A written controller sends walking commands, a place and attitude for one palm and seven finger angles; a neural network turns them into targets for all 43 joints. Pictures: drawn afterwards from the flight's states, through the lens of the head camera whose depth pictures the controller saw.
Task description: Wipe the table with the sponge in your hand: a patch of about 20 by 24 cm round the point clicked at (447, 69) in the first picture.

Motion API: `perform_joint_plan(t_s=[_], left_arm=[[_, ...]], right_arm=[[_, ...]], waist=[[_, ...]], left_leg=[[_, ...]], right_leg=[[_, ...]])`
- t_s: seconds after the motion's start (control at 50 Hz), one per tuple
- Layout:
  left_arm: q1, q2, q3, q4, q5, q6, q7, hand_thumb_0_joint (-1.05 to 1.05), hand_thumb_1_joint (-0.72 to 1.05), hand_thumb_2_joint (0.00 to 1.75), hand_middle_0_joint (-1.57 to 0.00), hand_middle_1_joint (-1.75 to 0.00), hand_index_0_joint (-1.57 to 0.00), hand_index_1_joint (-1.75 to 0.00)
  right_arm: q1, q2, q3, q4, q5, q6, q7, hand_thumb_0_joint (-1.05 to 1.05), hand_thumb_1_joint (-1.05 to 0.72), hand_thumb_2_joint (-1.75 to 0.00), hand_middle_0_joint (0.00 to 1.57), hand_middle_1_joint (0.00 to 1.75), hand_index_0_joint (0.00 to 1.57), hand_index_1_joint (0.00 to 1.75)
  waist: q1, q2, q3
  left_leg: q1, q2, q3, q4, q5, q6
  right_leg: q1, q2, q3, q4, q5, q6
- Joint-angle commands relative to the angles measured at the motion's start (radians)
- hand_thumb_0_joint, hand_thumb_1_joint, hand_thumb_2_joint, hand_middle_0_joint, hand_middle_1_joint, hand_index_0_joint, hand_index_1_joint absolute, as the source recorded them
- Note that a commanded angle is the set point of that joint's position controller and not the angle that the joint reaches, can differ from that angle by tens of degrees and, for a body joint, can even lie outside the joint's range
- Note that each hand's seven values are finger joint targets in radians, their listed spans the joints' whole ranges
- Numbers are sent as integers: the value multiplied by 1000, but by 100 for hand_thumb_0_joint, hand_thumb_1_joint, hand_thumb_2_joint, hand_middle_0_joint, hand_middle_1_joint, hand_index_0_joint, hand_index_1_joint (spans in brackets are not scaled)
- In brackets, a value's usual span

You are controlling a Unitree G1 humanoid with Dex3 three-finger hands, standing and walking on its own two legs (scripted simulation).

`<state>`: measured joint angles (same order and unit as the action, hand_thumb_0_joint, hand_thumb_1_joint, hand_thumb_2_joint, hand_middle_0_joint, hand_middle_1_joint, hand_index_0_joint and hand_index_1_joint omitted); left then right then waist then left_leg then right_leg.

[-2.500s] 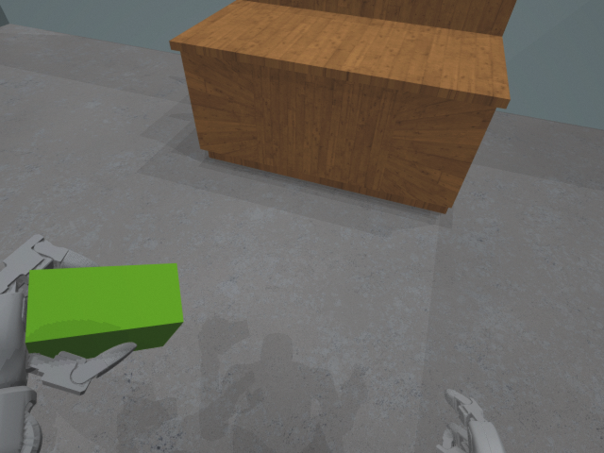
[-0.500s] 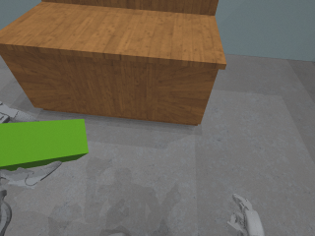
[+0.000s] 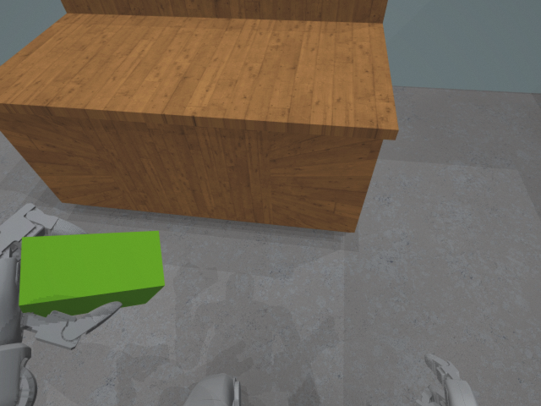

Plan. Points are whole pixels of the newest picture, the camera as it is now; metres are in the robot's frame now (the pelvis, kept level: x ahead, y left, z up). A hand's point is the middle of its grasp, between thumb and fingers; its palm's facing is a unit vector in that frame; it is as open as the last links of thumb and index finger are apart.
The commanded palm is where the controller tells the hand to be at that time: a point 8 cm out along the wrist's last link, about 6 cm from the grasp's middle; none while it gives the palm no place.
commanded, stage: walk to a spot facing it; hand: left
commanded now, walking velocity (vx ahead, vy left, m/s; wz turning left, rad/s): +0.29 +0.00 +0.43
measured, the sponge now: (114, 273) +0.24 +0.19 +0.14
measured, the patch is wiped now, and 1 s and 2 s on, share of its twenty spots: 0.00 0.00 0.00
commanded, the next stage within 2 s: turn to face it in 0.18 s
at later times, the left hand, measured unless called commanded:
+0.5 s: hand (66, 195) +0.31 +0.24 +0.19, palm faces +0.47 -0.76 -0.45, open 10.4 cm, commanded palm +0.27 +0.28 +0.18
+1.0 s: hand (183, 140) +0.40 +0.13 +0.20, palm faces +0.20 -0.83 -0.51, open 10.4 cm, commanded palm +0.35 +0.18 +0.18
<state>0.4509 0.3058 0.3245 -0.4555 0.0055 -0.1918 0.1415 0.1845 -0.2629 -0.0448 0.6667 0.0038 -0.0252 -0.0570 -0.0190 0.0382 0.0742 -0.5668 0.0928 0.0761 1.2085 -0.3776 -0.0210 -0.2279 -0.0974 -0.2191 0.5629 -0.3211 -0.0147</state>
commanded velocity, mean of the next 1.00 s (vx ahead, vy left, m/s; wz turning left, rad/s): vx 0.06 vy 0.00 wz -0.33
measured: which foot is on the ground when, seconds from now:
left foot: up 0.00-0.16, down 0.18-0.58, up 0.60-1.00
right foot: down 0.00-0.18, up 0.20-0.56, down 0.58-1.00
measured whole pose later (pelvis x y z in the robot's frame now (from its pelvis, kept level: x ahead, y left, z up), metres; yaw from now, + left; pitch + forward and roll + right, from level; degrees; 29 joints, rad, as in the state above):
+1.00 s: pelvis +0.14 -0.06 +0.00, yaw -12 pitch +3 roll +3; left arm 0.53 0.44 0.44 -0.57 -0.06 -0.24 0.15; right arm 0.18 -0.28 -0.06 0.54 0.01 0.02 -0.02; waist -0.01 -0.03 0.03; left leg -0.37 0.02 0.01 0.76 -0.43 -0.06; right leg -0.38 0.13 0.07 0.44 -0.10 -0.12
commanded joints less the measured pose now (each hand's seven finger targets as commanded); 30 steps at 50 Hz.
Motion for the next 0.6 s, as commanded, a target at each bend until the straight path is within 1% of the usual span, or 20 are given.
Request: perform_joint_plan(t_s=[0.0,0.04,0.06,0.1,0.12,0.14,0.16,0.18,0.2,0.22,0.24,0.28,0.32,0.38,0.44,0.5,0.52,0.54,0.56,0.58], left_arm=[[-18,290,225,-391,-24,-110,48,0,10,130,-120,-160,-120,-160],[43,270,238,-390,-32,-106,60,0,10,130,-120,-160,-120,-160],[51,257,233,-383,-34,-103,65,0,10,130,-120,-160,-120,-160],[62,234,217,-347,-40,-95,73,0,10,130,-120,-160,-120,-160],[41,237,217,-339,-42,-97,74,0,10,130,-120,-160,-120,-160],[23,234,214,-337,-40,-106,73,0,10,130,-120,-160,-120,-160],[19,223,209,-328,-50,-113,68,0,10,130,-120,-160,-120,-160],[-1,238,195,-287,-41,-116,63,0,10,130,-120,-160,-120,-160],[-41,285,219,-232,-31,-104,45,0,10,130,-120,-160,-120,-160],[-81,286,221,-252,-29,-98,32,0,10,130,-120,-160,-120,-160],[-97,273,210,-298,-27,-103,27,0,10,130,-120,-160,-120,-160],[-70,264,195,-409,-33,-111,24,0,10,130,-120,-160,-120,-160],[0,230,163,-464,-46,-110,19,0,10,130,-120,-160,-120,-160],[-15,231,154,-458,-39,-100,22,0,10,130,-120,-160,-120,-160],[-73,203,139,-317,-38,-84,26,0,10,130,-120,-160,-120,-160],[-135,202,137,-179,-37,-63,19,0,10,130,-120,-160,-120,-160],[-158,196,126,-141,-34,-56,14,0,10,130,-120,-160,-120,-160],[-187,197,116,-110,-26,-52,8,0,10,130,-120,-160,-120,-160],[-216,217,105,-102,-16,-45,7,0,10,130,-120,-160,-120,-160],[-210,218,102,-74,-23,-31,13,0,10,130,-120,-160,-120,-160]], right_arm=[[-92,-21,-12,-216,-1,-58,0,0,-90,-90,20,30,20,30],[-70,-9,-17,-239,-4,-61,3,0,-90,-90,20,30,20,30],[-56,-9,-18,-245,-5,-59,3,0,-90,-90,20,30,20,30],[-17,-10,-27,-245,-3,-55,-5,0,-90,-90,20,30,20,30],[-1,-25,-39,-244,-2,-53,-14,0,-90,-90,20,30,20,30],[5,-40,-46,-250,0,-49,-19,0,-90,-90,20,30,20,30],[-13,-66,-50,-255,0,-49,-16,0,-90,-90,20,30,20,30],[-10,-56,-33,-263,4,-64,-1,0,-90,-90,20,30,20,30],[-21,-61,-25,-238,0,-67,4,0,-90,-90,20,30,20,30],[-41,-64,-32,-227,1,-63,3,0,-90,-90,20,30,20,30],[-39,-61,-40,-216,12,-63,5,0,-90,-90,20,30,20,30],[-45,-50,-29,-216,14,-78,9,0,-90,-90,20,30,20,30],[-40,-38,-14,-221,9,-102,18,0,-90,-90,20,30,20,30],[-36,-43,2,-212,-1,-129,16,0,-90,-90,20,30,20,30],[-29,-42,9,-195,-5,-137,3,0,-90,-90,20,30,20,30],[-50,-42,6,-188,-4,-131,-4,0,-90,-90,20,30,20,30],[-51,-40,6,-185,-4,-125,-3,0,-90,-90,20,30,20,30],[-46,-32,5,-182,-1,-118,0,0,-90,-90,20,30,20,30],[-46,-16,7,-194,-1,-110,3,0,-90,-90,20,30,20,30],[-81,-3,18,-216,-5,-118,3,0,-90,-90,20,30,20,30]], waist=[[40,-148,-142],[56,-152,-160],[50,-144,-169],[17,-117,-218],[-4,-70,-261],[-16,60,-298],[-5,312,-295],[0,282,-256],[-7,168,-209],[-5,146,-181],[4,136,-169],[28,187,-195],[27,229,-229],[17,239,-234],[15,206,-195],[30,149,-172],[32,103,-162],[29,-11,-162],[21,-253,-167],[34,-373,-149]], left_leg=[[15,40,27,-359,45,15],[62,4,87,-489,59,18],[95,-17,115,-536,96,16],[271,-78,163,-667,211,16],[402,-90,165,-723,259,27],[566,-21,30,-748,294,73],[667,242,-384,-784,557,221],[642,358,-635,-822,663,310],[555,365,-630,-853,518,324],[495,344,-576,-859,433,318],[463,298,-475,-844,385,297],[430,212,-267,-840,392,232],[390,176,-161,-848,456,187],[382,189,-81,-866,480,154],[376,223,-43,-862,406,132],[375,235,-10,-754,307,87],[342,219,5,-683,250,67],[324,170,44,-540,175,41],[195,54,83,-332,-10,0],[13,-58,19,-148,-271,-28]], right_leg=[[183,-260,146,-209,464,-133],[223,-251,131,-170,537,-132],[223,-242,119,-146,548,-122],[178,-195,57,9,545,-73],[128,-163,18,160,545,-34],[-10,-115,3,354,398,7],[-251,27,28,599,-171,59],[-365,66,141,741,-361,50],[-413,10,221,763,-307,46],[-428,-22,232,757,-277,57],[-425,-29,229,712,-241,59],[-348,-19,183,572,-142,57],[-251,13,140,445,-71,56],[-178,45,106,301,-4,58],[-135,74,87,182,-23,62],[-74,92,74,28,4,66],[-26,90,83,-40,63,60],[-2,42,158,-128,171,35],[49,-108,430,-184,389,-40],[99,-249,686,-228,606,-140]])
